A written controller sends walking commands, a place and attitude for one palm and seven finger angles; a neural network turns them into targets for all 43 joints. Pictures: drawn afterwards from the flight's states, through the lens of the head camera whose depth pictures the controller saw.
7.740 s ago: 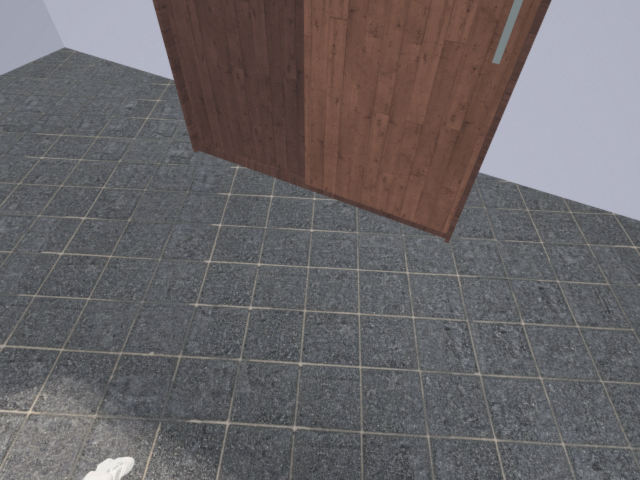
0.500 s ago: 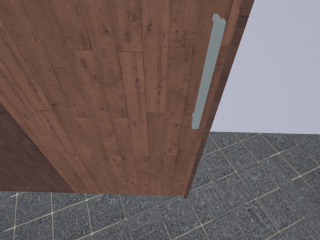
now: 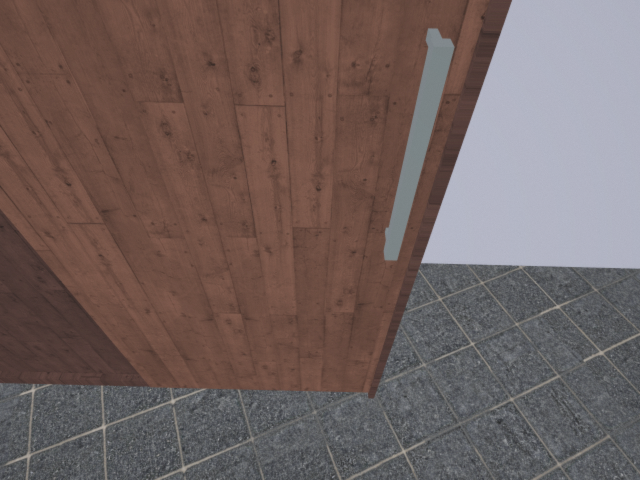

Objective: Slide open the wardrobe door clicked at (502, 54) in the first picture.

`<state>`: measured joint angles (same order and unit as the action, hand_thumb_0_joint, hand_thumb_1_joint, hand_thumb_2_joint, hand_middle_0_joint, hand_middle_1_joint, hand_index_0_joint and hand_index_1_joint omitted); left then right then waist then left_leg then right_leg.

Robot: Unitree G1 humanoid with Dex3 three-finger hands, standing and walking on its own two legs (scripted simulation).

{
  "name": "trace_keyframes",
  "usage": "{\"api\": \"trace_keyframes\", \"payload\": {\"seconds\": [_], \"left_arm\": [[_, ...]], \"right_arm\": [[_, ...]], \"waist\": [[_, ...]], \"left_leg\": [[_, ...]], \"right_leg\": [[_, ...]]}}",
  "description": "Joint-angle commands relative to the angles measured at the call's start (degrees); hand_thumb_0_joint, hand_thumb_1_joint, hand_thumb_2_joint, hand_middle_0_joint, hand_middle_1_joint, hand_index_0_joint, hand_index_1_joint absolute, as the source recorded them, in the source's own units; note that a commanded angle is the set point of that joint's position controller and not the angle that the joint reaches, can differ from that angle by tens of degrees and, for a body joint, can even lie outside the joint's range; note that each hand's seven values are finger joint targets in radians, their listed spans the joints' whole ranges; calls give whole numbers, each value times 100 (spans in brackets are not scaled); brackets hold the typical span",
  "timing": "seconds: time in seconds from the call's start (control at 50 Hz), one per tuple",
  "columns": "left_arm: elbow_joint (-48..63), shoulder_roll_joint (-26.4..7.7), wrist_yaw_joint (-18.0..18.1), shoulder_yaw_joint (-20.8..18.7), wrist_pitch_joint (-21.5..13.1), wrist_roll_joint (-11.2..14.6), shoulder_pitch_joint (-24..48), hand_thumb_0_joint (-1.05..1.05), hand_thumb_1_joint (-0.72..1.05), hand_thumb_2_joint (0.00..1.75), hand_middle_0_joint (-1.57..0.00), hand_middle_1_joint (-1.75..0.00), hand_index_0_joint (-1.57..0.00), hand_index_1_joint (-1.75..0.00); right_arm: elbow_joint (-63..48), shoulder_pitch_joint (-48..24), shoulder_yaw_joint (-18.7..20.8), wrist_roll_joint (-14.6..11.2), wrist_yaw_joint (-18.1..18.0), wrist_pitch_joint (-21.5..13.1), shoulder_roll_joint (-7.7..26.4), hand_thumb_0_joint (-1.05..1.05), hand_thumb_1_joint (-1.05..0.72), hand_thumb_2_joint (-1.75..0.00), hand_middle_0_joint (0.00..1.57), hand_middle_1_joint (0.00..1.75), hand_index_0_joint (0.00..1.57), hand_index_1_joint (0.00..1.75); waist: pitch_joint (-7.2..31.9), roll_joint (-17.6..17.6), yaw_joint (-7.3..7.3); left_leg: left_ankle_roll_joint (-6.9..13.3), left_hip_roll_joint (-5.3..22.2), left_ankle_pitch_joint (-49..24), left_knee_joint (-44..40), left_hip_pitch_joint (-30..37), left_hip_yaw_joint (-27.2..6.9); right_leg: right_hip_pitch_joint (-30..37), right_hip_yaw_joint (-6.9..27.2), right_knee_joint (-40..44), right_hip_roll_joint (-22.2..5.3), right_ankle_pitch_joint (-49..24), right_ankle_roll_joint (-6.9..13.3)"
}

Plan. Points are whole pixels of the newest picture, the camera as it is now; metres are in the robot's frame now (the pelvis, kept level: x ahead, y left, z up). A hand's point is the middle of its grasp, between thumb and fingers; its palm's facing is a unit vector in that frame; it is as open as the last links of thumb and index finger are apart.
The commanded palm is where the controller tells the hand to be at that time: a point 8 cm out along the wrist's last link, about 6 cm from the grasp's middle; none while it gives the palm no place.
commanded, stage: look again from close up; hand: right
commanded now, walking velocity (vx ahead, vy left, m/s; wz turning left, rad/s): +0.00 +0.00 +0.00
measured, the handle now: (407, 166) +0.47 -0.08 +0.16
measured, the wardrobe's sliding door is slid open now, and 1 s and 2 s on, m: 0.00 0.00 0.00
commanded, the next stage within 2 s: raise the hand with hooked fingers in 0.02 s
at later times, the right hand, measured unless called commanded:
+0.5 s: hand (476, 458) +0.17 -0.17 -0.03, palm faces -0.04 +1.00 +0.01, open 8.3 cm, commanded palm +0.13 -0.24 -0.02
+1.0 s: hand (556, 421) +0.19 -0.24 +0.04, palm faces +0.03 +1.00 -0.08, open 11.4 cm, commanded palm +0.16 -0.28 +0.05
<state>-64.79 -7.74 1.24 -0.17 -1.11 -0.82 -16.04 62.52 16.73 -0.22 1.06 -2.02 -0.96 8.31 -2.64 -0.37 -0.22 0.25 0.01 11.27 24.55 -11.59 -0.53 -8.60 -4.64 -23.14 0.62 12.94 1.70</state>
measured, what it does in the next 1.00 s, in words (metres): stands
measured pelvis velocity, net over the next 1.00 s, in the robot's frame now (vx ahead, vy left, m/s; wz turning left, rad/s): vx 0.00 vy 0.00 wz -0.07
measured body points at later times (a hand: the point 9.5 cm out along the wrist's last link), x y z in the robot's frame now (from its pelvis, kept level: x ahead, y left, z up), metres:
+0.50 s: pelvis -0.01 +0.01 -0.06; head +0.01 +0.00 +0.39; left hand +0.23 +0.26 -0.07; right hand +0.17 -0.22 -0.03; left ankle +0.02 +0.12 -0.74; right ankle +0.00 -0.10 -0.74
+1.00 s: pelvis +0.00 +0.00 -0.04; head +0.02 +0.00 +0.40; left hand +0.16 +0.22 -0.12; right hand +0.19 -0.29 +0.05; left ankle +0.02 +0.12 -0.74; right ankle +0.00 -0.10 -0.74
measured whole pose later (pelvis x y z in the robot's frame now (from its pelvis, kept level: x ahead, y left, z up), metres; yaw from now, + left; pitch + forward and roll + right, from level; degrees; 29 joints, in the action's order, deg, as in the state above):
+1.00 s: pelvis +0.00 +0.00 -0.04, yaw -4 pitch +7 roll +2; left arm -33.1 -13.3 3.6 1.8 -14.8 2.6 -17.4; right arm -2.8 21.1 17.3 -21.1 23.2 -13.9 18.6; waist 4.8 2.6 -0.1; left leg 0.5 0.1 22.2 47.5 -32.0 4.1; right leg -32.7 -0.1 -50.9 -0.2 24.9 1.7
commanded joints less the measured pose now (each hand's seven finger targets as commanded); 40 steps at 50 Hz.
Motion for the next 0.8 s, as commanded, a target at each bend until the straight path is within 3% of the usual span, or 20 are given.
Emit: {"api": "trace_keyframes", "payload": {"seconds": [0.0, 0.08, 0.1, 0.12, 0.14, 0.16, 0.18, 0.2, 0.22, 0.24, 0.28, 0.3, 0.36, 0.44, 0.52, 0.58, 0.62, 0.66, 0.72, 0.78], "left_arm": [[129, -629, 37, -84, -103, 19, -362, 0, 90, 90, -20, -30, -20, -30], [115, -648, 42, -84, -114, 19, -351, 0, 90, 90, -20, -30, -20, -30], [523, -806, 4, -85, -140, 69, 249, 0, 90, 90, -20, -30, -20, -30], [2668, -1752, 256, -118, -914, 357, 192, 0, 90, 90, -20, -30, -20, -30], [2400, -1208, 479, 64, -1362, 413, 730, 0, 90, 90, -20, -30, -20, -30], [2611, -1000, 413, 11, -1676, 342, 621, 0, 90, 90, -20, -30, -20, -30], [2366, -1076, 421, -6, -1779, 451, 513, 0, 90, 90, -20, -30, -20, -30], [2720, -1308, 404, -89, -1867, 418, 568, 0, 90, 90, -20, -30, -20, -30], [2766, -1402, 378, -196, -1936, 324, 543, 0, 90, 90, -20, -30, -20, -30], [2965, -1387, 291, -273, -1964, 287, 548, 0, 90, 90, -20, -30, -20, -30], [3320, -1355, 107, -373, -1934, 197, 663, 0, 90, 90, -20, -30, -20, -30], [3509, -1392, 1, -425, -1880, 173, 727, 0, 90, 90, -20, -30, -20, -30], [4208, -1548, -229, -565, -1653, 184, 1004, 0, 90, 90, -20, -30, -20, -30], [4704, -1389, -71, -501, -1394, 260, 928, 0, 90, 90, -20, -30, -20, -30], [4686, -1235, 53, -422, -1355, 224, 564, 0, 90, 90, -20, -30, -20, -30], [4412, -1293, 125, -340, -1427, 212, 409, 0, 90, 90, -20, -30, -20, -30], [4293, -1362, 178, -292, -1494, 273, 451, 0, 90, 90, -20, -30, -20, -30], [4255, -1426, 246, -243, -1519, 348, 484, 0, 90, 90, -20, -30, -20, -30], [4316, -1408, 323, -212, -1561, 403, 648, 0, 90, 90, -20, -30, -20, -30], [4348, -1325, 334, -150, -1587, 381, 744, 0, 90, 90, -20, -30, -20, -30]], "right_arm": [[-194, 341, 96, -27, -23, -95, 581, 0, -90, -90, 20, 30, 20, 30], [-179, 322, 96, -28, -25, -106, 605, 0, -90, -90, 20, 30, 20, 30], [96, 723, 59, 25, -243, -139, 633, 0, -90, -90, 20, 30, 20, 30], [-8888, -3564, 656, -1296, -116, -1318, 1942, 0, -88, -89, 20, 32, 20, 32], [-8608, -2735, 1227, -1009, -431, -1245, 2390, 0, -85, -88, 20, 33, 20, 33], [-7051, 128, -4, -911, -420, -500, 480, 0, -83, -87, 21, 34, 21, 34], [-6375, 488, -90, -1125, -439, -216, -43, 0, -81, -86, 21, 36, 21, 36], [-6927, -107, -144, -1233, -326, -518, 83, 0, -78, -85, 21, 37, 21, 37], [-6602, -77, 99, -1209, -205, -853, 273, 0, -76, -84, 21, 39, 21, 39], [-6063, 548, 193, -1225, 26, -1161, 162, 0, -74, -83, 21, 40, 21, 40], [-5267, 1735, 344, -1396, 715, -1922, -49, 0, -69, -81, 22, 43, 22, 43], [-5191, 1965, 469, -1488, 1114, -2346, 37, 0, -67, -80, 22, 45, 22, 45], [-5220, 2053, 1182, -1537, 2210, -3122, 903, 0, -60, -77, 22, 50, 22, 50], [-6807, 1296, 1800, -1944, 2283, -2743, 1352, 0, -50, -73, 23, 55, 23, 55], [-8624, 491, 1615, -1888, 1886, -2942, 1333, 0, -41, -69, 24, 62, 24, 62], [-8543, 163, 1197, -1801, 2053, -3048, 1232, 0, -34, -66, 24, 66, 24, 66], [-8125, 97, 1209, -1826, 2306, -2878, 1354, 0, -29, -64, 24, 69, 24, 69], [-7744, 19, 1319, -1916, 2586, -2482, 1510, 0, -25, -62, 25, 72, 25, 72], [-7505, 192, 1849, -2116, 2723, -1883, 1816, 0, -18, -59, 25, 76, 25, 76], [-7550, 334, 2319, -2338, 2648, -1632, 1993, 0, -11, -56, 26, 81, 26, 81]], "waist": [[-109, -19, 29], [-24, -24, 29], [-21, 229, -167], [2804, 967, 522], [2238, 1401, 197], [1604, 1259, 113], [750, 465, 218], [35, 212, 401], [-10, -302, 462], [-103, -619, 281], [101, -1522, -88], [188, -1572, -144], [567, -692, -231], [1543, 90, -402], [2069, 831, -9], [1721, 727, 372], [1509, 578, 434], [1430, 457, 398], [1776, 192, 117], [2055, 71, -122]], "left_leg": [[172, 542, -290, -464, -78, -515], [179, 557, -480, -428, -7, -499], [127, 811, -1916, -181, -79, -558], [114, 225, -1128, 152, 581, -86], [165, 22, -375, 465, 311, -59], [194, 25, 267, 581, -181, 460], [92, 39, 363, 440, -591, 515], [33, 60, 700, 372, -970, 535], [15, 47, 1142, 407, -1349, 539], [48, 50, 1387, 532, -1538, 574], [77, 7, 1827, 1025, -1962, 575], [104, 14, 1878, 1236, -2061, 494], [228, 133, 1286, 1740, -1912, 162], [145, 56, 844, 2236, -1830, 47], [131, -40, -146, 2398, -1987, 117], [97, -91, -112, 2349, -2399, 161], [76, -90, 431, 2125, -2464, 121], [68, -68, 759, 1890, -2296, 34], [21, 28, 1109, 1616, -1806, -21], [37, 38, 539, 1648, -1277, 106]], "right_leg": [[-209, 637, 588, -683, -117, -19], [-131, 614, 552, -704, -328, -17], [-284, 322, -541, -841, -992, -137], [942, 537, 82, -60, -926, -111], [817, 209, 55, -190, -673, -138], [133, 438, 229, -324, -276, -166], [-413, 599, 131, -268, 300, -172], [-866, 744, -63, -217, 820, -136], [-1148, 734, -376, -152, 1061, -124], [-1431, 668, -649, -88, 1051, -167], [-2229, 480, -1289, -6, 1000, -246], [-2515, 405, -1594, 41, 959, -277], [-2849, 217, -2310, 198, 667, -256], [-2952, 223, -2498, 167, 375, -126], [-2371, 451, -2760, -6, -316, -48], [-2362, 601, -2929, -88, -242, -4], [-2555, 656, -2874, -95, 213, 1], [-2626, 661, -2753, -80, 444, 6], [-2605, 648, -2502, -54, 489, 3], [-2403, 684, -2289, -62, 12, -18]]}}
